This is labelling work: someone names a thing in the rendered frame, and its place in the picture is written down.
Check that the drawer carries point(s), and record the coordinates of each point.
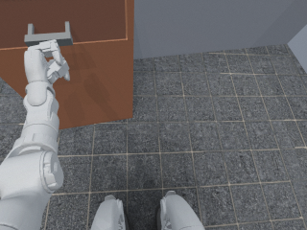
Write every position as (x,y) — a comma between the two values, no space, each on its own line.
(90,20)

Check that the robot right thigh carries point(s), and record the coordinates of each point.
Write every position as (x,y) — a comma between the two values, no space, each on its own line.
(179,213)

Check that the cabinet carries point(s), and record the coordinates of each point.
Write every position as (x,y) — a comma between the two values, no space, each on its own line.
(100,88)

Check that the left robot upper arm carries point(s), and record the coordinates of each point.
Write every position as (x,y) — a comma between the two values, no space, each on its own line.
(26,184)

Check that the left robot forearm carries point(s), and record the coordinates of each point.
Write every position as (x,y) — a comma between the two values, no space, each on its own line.
(41,128)

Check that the handle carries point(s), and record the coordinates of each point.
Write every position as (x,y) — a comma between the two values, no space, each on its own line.
(63,39)

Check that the robot left thigh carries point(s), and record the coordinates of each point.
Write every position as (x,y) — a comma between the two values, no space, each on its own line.
(109,215)

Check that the robot thigh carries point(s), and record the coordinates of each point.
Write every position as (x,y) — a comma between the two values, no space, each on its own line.
(109,215)
(179,213)

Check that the robot left hand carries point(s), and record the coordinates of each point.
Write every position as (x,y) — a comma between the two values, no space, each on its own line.
(38,69)

